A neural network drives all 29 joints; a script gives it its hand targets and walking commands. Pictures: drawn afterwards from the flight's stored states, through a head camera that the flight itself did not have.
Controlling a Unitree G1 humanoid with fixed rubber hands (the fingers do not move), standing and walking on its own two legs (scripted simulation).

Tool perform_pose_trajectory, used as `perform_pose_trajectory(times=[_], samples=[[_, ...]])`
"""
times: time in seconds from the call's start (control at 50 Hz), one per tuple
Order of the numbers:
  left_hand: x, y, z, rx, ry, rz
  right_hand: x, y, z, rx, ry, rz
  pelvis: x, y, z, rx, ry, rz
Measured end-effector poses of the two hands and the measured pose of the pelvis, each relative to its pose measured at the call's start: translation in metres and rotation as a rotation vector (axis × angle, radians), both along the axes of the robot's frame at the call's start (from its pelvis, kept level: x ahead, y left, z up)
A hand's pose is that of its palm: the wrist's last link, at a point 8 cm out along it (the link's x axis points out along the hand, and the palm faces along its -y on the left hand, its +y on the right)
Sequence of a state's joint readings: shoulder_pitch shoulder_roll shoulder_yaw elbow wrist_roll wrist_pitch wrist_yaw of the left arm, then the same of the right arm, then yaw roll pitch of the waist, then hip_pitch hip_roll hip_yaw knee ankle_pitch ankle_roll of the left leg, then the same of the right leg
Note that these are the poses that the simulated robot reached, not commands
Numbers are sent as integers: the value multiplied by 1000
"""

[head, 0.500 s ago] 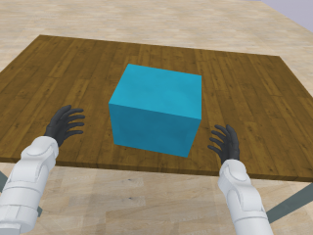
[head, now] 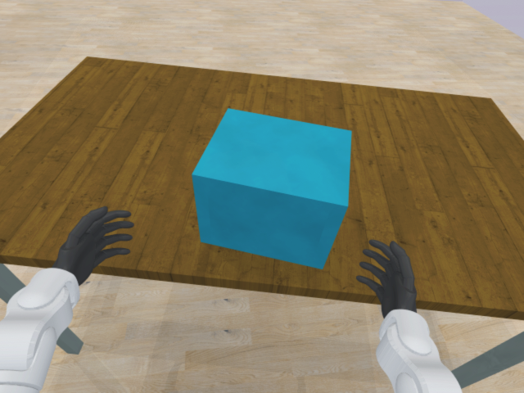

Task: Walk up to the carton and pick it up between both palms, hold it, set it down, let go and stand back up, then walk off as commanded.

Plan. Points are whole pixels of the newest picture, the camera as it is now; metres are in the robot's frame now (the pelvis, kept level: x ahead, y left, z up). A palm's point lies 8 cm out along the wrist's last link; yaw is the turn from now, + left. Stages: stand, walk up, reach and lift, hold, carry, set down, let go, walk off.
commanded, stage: set down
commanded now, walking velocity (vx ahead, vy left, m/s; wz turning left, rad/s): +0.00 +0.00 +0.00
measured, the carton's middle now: (274, 187) +0.48 +0.00 +0.04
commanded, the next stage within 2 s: none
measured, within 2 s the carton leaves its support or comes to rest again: neither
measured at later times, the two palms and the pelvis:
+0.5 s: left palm (55, 324) +0.20 +0.27 +0.07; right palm (407, 347) +0.19 -0.17 +0.06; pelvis +0.01 +0.00 +0.00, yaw +0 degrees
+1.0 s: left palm (59, 347) +0.18 +0.27 +0.03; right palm (401, 367) +0.18 -0.18 +0.02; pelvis +0.01 +0.00 +0.00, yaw +0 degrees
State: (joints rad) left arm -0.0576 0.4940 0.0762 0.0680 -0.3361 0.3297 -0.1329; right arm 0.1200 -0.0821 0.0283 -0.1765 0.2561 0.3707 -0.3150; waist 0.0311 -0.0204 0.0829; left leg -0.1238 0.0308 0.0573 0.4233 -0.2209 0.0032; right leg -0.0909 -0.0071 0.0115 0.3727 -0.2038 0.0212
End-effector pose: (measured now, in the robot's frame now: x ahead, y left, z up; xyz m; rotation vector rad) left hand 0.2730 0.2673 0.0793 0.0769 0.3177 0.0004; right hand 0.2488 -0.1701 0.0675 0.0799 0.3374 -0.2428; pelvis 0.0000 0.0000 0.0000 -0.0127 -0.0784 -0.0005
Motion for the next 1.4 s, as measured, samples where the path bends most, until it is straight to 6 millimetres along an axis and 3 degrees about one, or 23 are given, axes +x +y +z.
perform_pose_trajectory(times=[0.66, 0.92, 1.4], samples=[[-99, 2, -21, 35, 100, 24, -69, -3, -16, -19, 142, 11, 13, -1, 1, -1, -26, 1], [-94, 3, -43, 51, 157, 34, -65, -5, -40, -37, 184, 16, 11, 3, 1, -1, -27, -3], [-95, -18, -82, 64, 290, 65, -77, -25, -78, -65, 244, 35, 12, 0, 3, 6, -26, -13]])
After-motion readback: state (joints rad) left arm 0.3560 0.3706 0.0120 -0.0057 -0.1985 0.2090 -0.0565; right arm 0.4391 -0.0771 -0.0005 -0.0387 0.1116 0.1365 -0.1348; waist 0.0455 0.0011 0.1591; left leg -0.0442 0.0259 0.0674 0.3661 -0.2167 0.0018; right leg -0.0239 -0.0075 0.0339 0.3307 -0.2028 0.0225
